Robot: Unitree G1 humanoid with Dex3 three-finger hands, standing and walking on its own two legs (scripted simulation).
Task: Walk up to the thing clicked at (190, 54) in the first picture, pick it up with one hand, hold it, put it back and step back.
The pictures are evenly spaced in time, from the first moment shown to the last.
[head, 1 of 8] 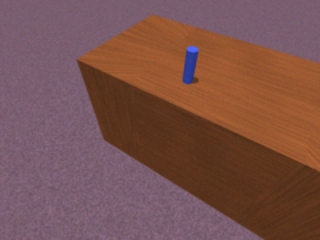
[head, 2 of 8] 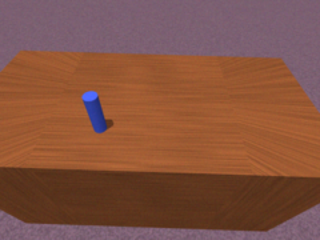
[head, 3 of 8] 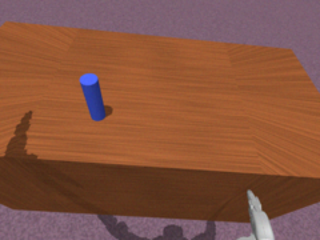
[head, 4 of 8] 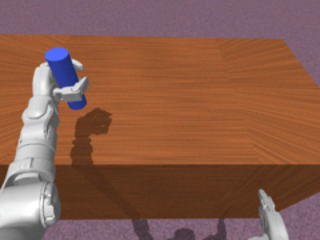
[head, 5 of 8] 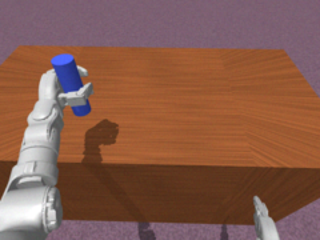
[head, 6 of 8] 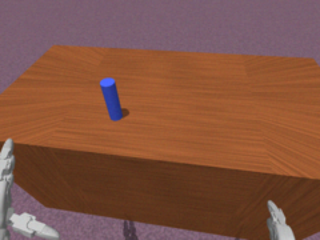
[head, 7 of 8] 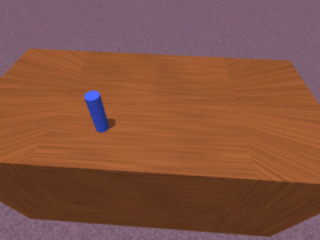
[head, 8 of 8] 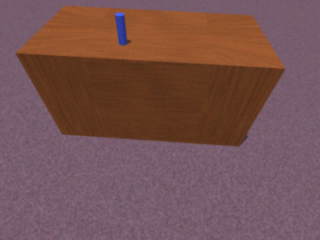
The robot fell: no
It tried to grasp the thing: yes
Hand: left
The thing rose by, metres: 0.24
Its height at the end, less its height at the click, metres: +0.00
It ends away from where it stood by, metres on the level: 0.01
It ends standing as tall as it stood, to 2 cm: yes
